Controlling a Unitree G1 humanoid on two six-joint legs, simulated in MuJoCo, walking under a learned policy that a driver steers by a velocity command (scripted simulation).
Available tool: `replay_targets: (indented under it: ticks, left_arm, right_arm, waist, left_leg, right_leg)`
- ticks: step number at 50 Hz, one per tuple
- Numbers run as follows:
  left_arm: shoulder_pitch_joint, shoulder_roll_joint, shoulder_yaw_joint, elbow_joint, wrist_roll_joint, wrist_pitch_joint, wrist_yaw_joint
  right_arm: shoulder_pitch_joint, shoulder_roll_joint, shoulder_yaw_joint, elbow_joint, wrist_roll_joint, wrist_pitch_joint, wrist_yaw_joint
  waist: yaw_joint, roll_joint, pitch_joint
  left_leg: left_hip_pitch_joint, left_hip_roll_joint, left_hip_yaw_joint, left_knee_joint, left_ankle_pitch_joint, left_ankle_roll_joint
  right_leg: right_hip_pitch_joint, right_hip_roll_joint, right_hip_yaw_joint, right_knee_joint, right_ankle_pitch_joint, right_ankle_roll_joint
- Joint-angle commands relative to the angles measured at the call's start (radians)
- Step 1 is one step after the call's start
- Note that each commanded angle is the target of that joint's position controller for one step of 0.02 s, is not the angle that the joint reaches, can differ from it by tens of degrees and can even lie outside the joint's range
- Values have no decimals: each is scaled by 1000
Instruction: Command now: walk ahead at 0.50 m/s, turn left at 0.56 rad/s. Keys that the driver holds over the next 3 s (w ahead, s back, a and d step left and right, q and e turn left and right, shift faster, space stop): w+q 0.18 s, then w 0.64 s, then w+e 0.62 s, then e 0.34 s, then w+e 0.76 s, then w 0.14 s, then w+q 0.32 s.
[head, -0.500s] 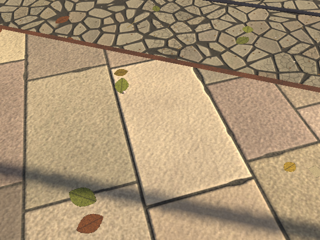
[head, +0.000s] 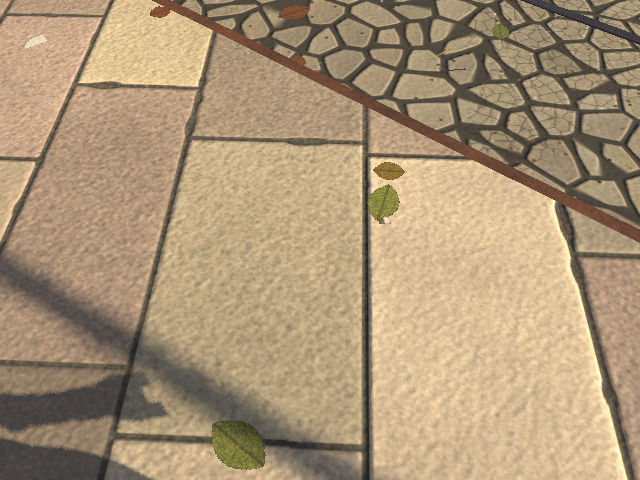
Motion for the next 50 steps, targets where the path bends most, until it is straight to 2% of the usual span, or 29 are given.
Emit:
replay_targets:
  ticks: [1, 2, 3, 5, 7, 11, 15, 18, 19, 20, 21, 22, 23, 24, 25, 26, 27, 28, 31, 34, 38, 41, 43, 45, 46, 47, 48, 49, 50]
  left_arm:
    - [-96, 125, 19, -147, -10, -73, -6]
    - [-82, 137, 29, -139, 14, -63, 1]
    - [-61, 137, 34, -140, 22, -48, -1]
    - [-56, 113, 32, -152, 34, -26, 0]
    - [-116, 91, 25, -179, 40, -15, 4]
    - [-261, 53, 4, -212, 32, -21, -7]
    - [-349, 77, 5, -238, 17, -39, -33]
    - [-330, 114, 19, -248, 16, -51, -43]
    - [-283, 124, 25, -238, 17, -55, -42]
    - [-186, 147, 39, -211, 22, -58, -37]
    - [-38, 187, 52, -190, 35, -60, -31]
    - [106, 270, 77, -161, 49, -54, -29]
    - [157, 220, 67, -128, 22, -46, -41]
    - [103, 151, 46, -137, 5, -40, -39]
    - [35, 126, 35, -151, 12, -29, -36]
    - [-13, 107, 25, -153, 19, -23, -37]
    - [-39, 90, 17, -155, 27, -26, -38]
    - [-51, 86, 14, -153, 30, -27, -39]
    - [-32, 116, 21, -130, 19, -35, -37]
    - [-1, 143, 28, -106, 13, -26, -27]
    - [66, 160, 28, -70, 2, -12, -22]
    - [114, 167, 29, -41, -2, 2, -22]
    - [129, 172, 30, -27, -6, 15, -17]
    - [107, 196, 37, -25, -7, 26, -11]
    - [84, 197, 36, -29, -8, 29, -8]
    - [73, 164, 23, -42, 3, 26, -8]
    - [120, 71, -6, -77, 18, 12, -10]
    - [187, 47, -18, -69, -1, -4, -13]
    - [122, 149, 12, -71, -26, -7, -13]
  right_arm:
    - [166, -136, -40, -28, 4, -20, -9]
    - [109, -103, -31, -45, 1, -21, -13]
    - [91, -94, -25, -59, -8, -21, -17]
    - [99, -112, -31, -60, -5, -26, -26]
    - [130, -142, -38, -54, -4, -26, -40]
    - [189, -141, -36, -38, 4, -12, -57]
    - [260, -139, -30, -4, 5, -11, -57]
    - [262, -149, -33, 5, 0, -5, -60]
    - [246, -152, -34, 3, -1, -2, -60]
    - [227, -137, -28, -3, -3, 0, -60]
    - [211, -104, -12, -22, -12, -2, -57]
    - [342, -44, 7, -26, 0, -13, -57]
    - [365, -57, 14, -19, 10, -24, -55]
    - [270, -137, -5, -28, 21, -27, -51]
    - [182, -139, -4, -50, 13, -28, -50]
    - [133, -126, -3, -64, -4, -29, -48]
    - [133, -116, -8, -63, -13, -27, -48]
    - [156, -99, -6, -56, -10, -23, -46]
    - [151, -62, 3, -57, -13, -14, -50]
    - [58, -43, 12, -79, -17, -20, -50]
    - [-68, -26, 20, -104, -8, -31, -36]
    - [-147, -31, 19, -133, 1, -38, -20]
    - [-175, -44, 15, -153, 2, -47, -9]
    - [-110, -75, 1, -141, -1, -57, -7]
    - [-4, -105, -16, -111, -6, -60, -13]
    - [158, -161, -39, -73, -18, -61, -24]
    - [312, -254, -62, -58, -42, -55, -37]
    - [345, -227, -54, -42, -32, -45, -35]
    - [306, -155, -33, -42, -23, -41, -36]
  waist:
    - [-59, -39, -168]
    - [-23, -35, -132]
    - [3, -11, -122]
    - [17, 0, -111]
    - [5, 11, -89]
    - [-60, 68, -80]
    - [-108, 90, -64]
    - [-83, 114, -56]
    - [-53, 127, -66]
    - [-1, 117, -115]
    - [67, 71, -244]
    - [59, -164, -408]
    - [66, -308, -419]
    - [79, -183, -257]
    - [65, -93, -160]
    - [39, -51, -82]
    - [10, -63, -62]
    - [-8, -85, -63]
    - [-19, -94, -65]
    - [8, -73, -56]
    - [60, -75, -34]
    - [83, -78, -10]
    - [74, -83, 2]
    - [21, -100, -30]
    - [-42, -93, -91]
    - [-115, -71, -214]
    - [-141, 109, -386]
    - [-126, 293, -498]
    - [-137, 178, -357]
  left_leg:
    - [564, 307, -548, -355, 124, 212]
    - [448, 270, -466, -368, 210, 192]
    - [372, 246, -431, -390, 255, 185]
    - [290, 222, -380, -411, 352, 190]
    - [241, 195, -328, -417, 401, 179]
    - [227, 135, -264, -388, 296, 110]
    - [315, 199, -333, -346, 199, 98]
    - [415, 255, -401, -284, 250, 79]
    - [427, 252, -401, -245, 334, 67]
    - [422, 207, -370, -142, 475, 45]
    - [328, 153, -320, 74, 441, 12]
    - [-15, 10, -211, 449, 124, -69]
    - [-222, -27, -232, 618, -363, -87]
    - [-319, 33, -255, 697, -310, -82]
    - [-319, 84, -205, 681, -223, -79]
    - [-299, 119, -176, 610, -160, -81]
    - [-250, 153, -172, 549, -114, -83]
    - [-202, 166, -162, 515, -92, -88]
    - [-197, 180, -128, 410, -33, -112]
    - [-215, 185, -112, 224, 118, -130]
    - [-158, 150, -79, 7, 271, -131]
    - [-163, 132, -72, -67, 255, -118]
    - [-148, 119, -80, -113, 187, -98]
    - [-29, 91, -68, -159, 126, -75]
    - [137, 69, -47, -200, 141, -53]
    - [409, 131, -96, -163, 181, -13]
    - [812, 391, -414, -137, 166, 93]
    - [912, 515, -736, -260, 11, 175]
    - [798, 476, -654, -300, -92, 135]
  right_leg:
    - [-558, -37, 145, 151, 103, -27]
    - [-491, -65, 141, 73, 143, -15]
    - [-430, -80, 144, 40, 168, -4]
    - [-398, -78, 121, -37, 199, 29]
    - [-412, -63, 100, -150, 281, 56]
    - [-356, -6, 79, -478, 533, 62]
    - [-332, 15, 85, -610, 587, 31]
    - [-318, 23, 88, -661, 462, -21]
    - [-260, 35, 71, -684, 431, -41]
    - [-124, 52, 50, -719, 446, -71]
    - [121, -49, 144, -680, 487, -133]
    - [517, -261, 515, -696, 365, -291]
    - [586, -349, 813, -844, 143, -340]
    - [474, -324, 734, -868, 6, -293]
    - [336, -284, 600, -884, 42, -256]
    - [206, -239, 506, -917, 137, -245]
    - [130, -205, 444, -941, 224, -232]
    - [85, -178, 397, -963, 281, -227]
    - [50, -160, 293, -1003, 441, -248]
    - [75, -144, 216, -1019, 525, -235]
    - [103, -126, 149, -1007, 529, -205]
    - [174, -163, 167, -978, 522, -201]
    - [215, -189, 203, -935, 557, -192]
    - [228, -193, 221, -859, 669, -173]
    - [199, -157, 194, -750, 794, -151]
    - [79, -101, 156, -548, 760, -117]
    - [-272, 23, 83, -172, 413, -50]
    - [-475, 87, 150, 50, -103, -28]
    - [-557, 30, 196, 138, -57, -28]
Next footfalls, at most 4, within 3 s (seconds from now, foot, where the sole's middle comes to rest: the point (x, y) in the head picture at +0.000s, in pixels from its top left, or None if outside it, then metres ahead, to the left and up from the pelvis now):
0.42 right None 0.43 -0.11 -0.75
0.94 left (254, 376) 0.65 0.19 -0.75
1.48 right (364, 265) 0.95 -0.06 -0.75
1.96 left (300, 210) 1.12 0.10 -0.75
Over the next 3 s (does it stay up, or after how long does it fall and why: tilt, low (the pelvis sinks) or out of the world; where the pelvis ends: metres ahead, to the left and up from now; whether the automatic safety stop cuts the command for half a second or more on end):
stays up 1.35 -0.31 -0.01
